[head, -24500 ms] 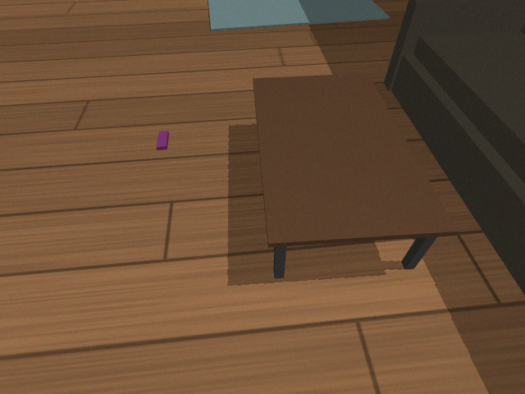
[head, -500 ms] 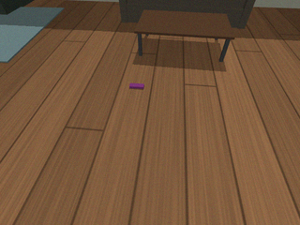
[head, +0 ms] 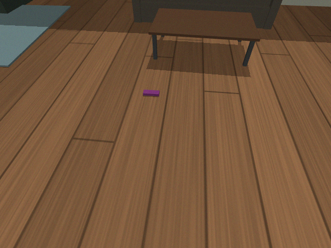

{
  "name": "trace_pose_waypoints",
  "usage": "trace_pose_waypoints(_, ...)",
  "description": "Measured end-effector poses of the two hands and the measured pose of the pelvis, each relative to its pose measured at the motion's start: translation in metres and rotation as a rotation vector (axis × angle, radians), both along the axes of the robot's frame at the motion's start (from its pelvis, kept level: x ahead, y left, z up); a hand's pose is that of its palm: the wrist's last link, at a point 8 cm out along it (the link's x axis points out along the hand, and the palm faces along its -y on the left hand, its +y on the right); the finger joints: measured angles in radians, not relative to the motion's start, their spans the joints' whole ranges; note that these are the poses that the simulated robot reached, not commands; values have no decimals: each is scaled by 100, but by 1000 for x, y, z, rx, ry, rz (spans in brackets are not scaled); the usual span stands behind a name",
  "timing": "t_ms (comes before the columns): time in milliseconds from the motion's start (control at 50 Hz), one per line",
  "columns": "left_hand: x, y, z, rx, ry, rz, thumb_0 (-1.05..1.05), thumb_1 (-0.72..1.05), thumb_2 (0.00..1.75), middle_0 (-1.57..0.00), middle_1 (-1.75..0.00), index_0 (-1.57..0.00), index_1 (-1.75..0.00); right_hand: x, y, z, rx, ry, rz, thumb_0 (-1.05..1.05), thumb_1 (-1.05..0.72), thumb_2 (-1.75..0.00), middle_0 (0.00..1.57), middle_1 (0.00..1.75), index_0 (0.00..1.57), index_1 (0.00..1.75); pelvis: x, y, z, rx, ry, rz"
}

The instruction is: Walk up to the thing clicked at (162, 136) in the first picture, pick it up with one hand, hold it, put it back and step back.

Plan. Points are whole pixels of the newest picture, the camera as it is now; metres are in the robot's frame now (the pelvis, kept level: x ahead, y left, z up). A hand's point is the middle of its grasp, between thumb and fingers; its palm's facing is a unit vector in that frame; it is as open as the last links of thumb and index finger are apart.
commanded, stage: stand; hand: left
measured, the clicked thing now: (151, 92) +1.51 +0.19 -0.77
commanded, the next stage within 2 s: walk up in 0.26 s
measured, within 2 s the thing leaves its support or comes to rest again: neither
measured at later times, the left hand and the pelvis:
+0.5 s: hand out of the picture +0.13 +0.26 -0.14, palm faces -0.10 -0.91 -0.40, open 7.4 cm; pelvis +0.05 -0.04 -0.01, yaw -4 degrees
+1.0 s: hand (104, 194) +0.30 +0.23 -0.18, palm faces -0.02 -0.94 -0.34, open 7.4 cm; pelvis +0.28 -0.05 -0.03, yaw +0 degrees
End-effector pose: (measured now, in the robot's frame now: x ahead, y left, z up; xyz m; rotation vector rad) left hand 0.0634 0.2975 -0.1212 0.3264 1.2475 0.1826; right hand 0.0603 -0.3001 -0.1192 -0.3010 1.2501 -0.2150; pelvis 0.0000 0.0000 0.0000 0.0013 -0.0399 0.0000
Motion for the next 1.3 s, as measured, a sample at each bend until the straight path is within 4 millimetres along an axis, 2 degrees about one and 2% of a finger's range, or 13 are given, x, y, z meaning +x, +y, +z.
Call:
trace_pose_waypoints(320, 12, 4, 3, -9, -21, -12, 0, 90, 90, -20, -30, -20, -30, 13, -2, 3, 14, -47, 3, 1, -90, -90, 21, 30, 20, 29, 11, 0, -1, 5, 10, -15)
trace_pose_waypoints(400, 26, 8, 11, 16, -7, -44, 0, 90, 90, -20, -30, -20, -30, 10, -22, 7, 4, -91, -37, 1, -90, -90, 21, 30, 21, 30, 25, -10, -1, -3, 16, -44)
trace_pose_waypoints(460, 49, 6, 18, 40, -25, -68, 1, 91, 90, -20, -30, -20, -30, 6, -45, 6, -13, -67, -57, 1, -90, -90, 21, 30, 21, 30, 37, -25, -4, 8, 8, -56)
trace_pose_waypoints(520, 75, -3, 22, 70, -55, -84, 1, 91, 90, -20, -30, -20, -30, 9, -74, -3, -23, -32, -82, 1, -90, -90, 21, 30, 21, 30, 56, -43, -12, 20, -4, -68)
trace_pose_waypoints(560, 87, -10, 20, 97, -91, -77, 0, 91, 90, -20, -30, -20, -30, 19, -93, -15, -37, -13, -83, 1, -90, -90, 21, 30, 20, 30, 70, -54, -22, 1, -15, -66)
trace_pose_waypoints(600, 92, -19, 21, 110, -119, -51, 0, 91, 90, -20, -30, -20, -30, 36, -102, -21, -42, 2, -77, 1, -90, -90, 21, 30, 20, 29, 84, -61, -24, -18, -21, -54)
trace_pose_waypoints(700, 95, -38, 28, 84, -81, -5, 0, 90, 90, -20, -30, -20, -30, 98, -99, -8, 3, -65, -38, 1, -90, -90, 20, 30, 20, 29, 121, -69, -9, -24, -25, -59)
trace_pose_waypoints(800, 120, -46, 20, 53, -46, 11, 0, 90, 90, -20, -30, -20, -30, 154, -92, 3, 24, -94, 11, 1, -90, -90, 20, 30, 20, 29, 162, -72, -5, -37, -17, -49)
trace_pose_waypoints(920, 182, -40, 0, 15, -40, 14, 1, 90, 90, -20, -30, -21, -30, 223, -81, 7, 1, -54, 61, 1, -90, -90, 21, 30, 20, 29, 225, -62, -13, -50, 0, -20)
trace_pose_waypoints(1020, 250, -19, -28, -1, -26, 11, 0, 90, 90, -20, -30, -21, -30, 301, -64, 4, -48, -81, 80, 1, -90, -90, 21, 30, 20, 29, 289, -42, -30, -17, 6, -9)
trace_pose_waypoints(1080, 295, -15, -30, -12, -8, -20, 1, 90, 90, -20, -30, -20, -30, 337, -53, 10, -58, -158, 60, 1, -90, -90, 21, 30, 20, 29, 319, -32, -29, -18, 5, -19)
trace_pose_waypoints(1180, 381, -15, -8, -23, -86, -79, 1, 91, 90, -20, -30, -20, -30, 366, -43, 26, -54, -174, 11, 1, -90, -90, 21, 30, 20, 29, 369, -28, -11, -10, 1, -36)
trace_pose_waypoints(1300, 470, -19, 12, -11, -157, -133, 0, 91, 90, -20, -30, -20, -30, 390, -50, 22, -43, -120, -16, 1, -90, -90, 21, 30, 20, 30, 427, -33, -7, 9, -8, -54)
